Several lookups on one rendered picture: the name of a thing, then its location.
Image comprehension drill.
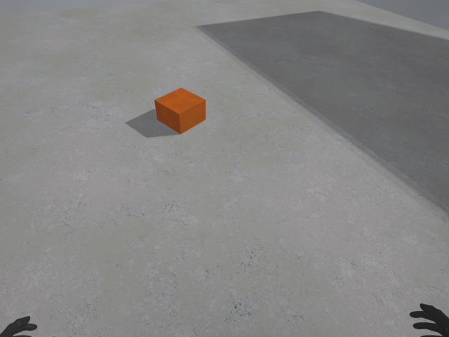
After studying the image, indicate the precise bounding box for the carton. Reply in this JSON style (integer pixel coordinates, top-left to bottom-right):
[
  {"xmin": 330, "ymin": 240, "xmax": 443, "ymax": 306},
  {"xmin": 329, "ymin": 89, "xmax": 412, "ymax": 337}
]
[{"xmin": 154, "ymin": 88, "xmax": 206, "ymax": 134}]

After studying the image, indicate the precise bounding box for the left robot hand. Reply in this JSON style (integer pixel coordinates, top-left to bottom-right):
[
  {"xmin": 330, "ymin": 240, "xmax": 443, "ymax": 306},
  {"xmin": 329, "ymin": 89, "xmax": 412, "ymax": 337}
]
[{"xmin": 0, "ymin": 316, "xmax": 37, "ymax": 337}]

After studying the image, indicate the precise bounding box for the right robot hand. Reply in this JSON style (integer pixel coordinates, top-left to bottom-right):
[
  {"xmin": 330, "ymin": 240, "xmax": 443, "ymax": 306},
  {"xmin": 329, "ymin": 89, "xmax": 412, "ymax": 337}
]
[{"xmin": 410, "ymin": 303, "xmax": 449, "ymax": 337}]

